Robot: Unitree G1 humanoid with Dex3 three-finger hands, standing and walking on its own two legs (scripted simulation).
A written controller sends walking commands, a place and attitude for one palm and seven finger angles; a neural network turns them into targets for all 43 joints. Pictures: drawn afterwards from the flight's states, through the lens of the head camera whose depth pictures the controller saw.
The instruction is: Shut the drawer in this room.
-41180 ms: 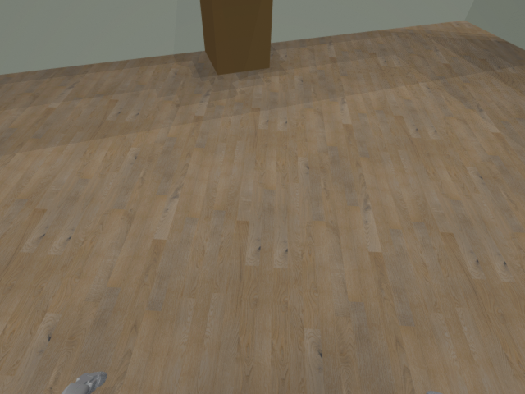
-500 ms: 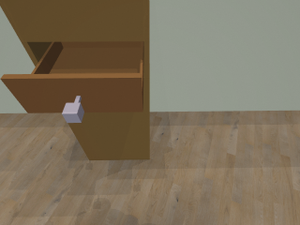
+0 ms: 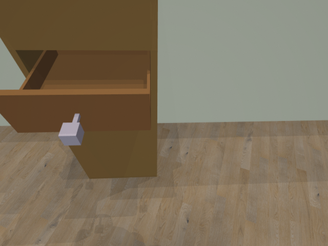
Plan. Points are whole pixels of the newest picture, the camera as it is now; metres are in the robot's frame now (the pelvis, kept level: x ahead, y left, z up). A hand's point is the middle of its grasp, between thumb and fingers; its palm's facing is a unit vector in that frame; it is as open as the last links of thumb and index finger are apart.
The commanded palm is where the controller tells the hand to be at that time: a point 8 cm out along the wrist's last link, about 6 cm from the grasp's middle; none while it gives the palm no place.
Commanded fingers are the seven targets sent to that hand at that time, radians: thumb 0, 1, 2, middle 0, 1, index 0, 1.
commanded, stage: come to a stop and stand still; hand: left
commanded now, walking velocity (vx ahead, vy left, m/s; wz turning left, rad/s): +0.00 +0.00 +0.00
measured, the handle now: (74, 127) +0.37 +0.26 +0.07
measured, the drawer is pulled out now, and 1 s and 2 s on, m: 0.19 0.19 0.19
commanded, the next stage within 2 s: look again from close up in 0.16 s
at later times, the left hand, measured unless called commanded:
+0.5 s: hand out of the picture +0.02 +0.16 -0.17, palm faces +0.00 -0.98 -0.21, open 7.4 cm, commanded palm none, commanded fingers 0.00 0.90 0.90 -0.20 -0.30 -0.20 -0.30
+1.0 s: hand out of the picture +0.01 +0.15 -0.17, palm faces +0.04 -0.98 -0.21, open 7.4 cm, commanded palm none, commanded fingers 0.00 0.90 0.90 -0.20 -0.30 -0.20 -0.30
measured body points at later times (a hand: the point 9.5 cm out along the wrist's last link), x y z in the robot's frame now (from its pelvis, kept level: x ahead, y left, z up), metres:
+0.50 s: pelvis +0.01 -0.02 +0.00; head +0.02 -0.02 +0.45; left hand +0.02 +0.21 -0.16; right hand +0.03 -0.25 -0.16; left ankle -0.02 +0.08 -0.74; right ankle -0.06 -0.13 -0.74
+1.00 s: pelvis +0.00 -0.04 +0.00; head +0.02 -0.04 +0.45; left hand +0.01 +0.20 -0.16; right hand +0.02 -0.27 -0.16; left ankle -0.02 +0.08 -0.74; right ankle -0.06 -0.13 -0.74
